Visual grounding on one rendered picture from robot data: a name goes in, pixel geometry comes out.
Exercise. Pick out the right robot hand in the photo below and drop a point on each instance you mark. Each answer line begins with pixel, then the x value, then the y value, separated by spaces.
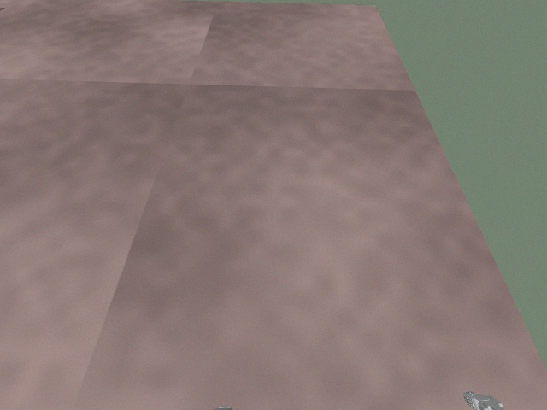
pixel 482 402

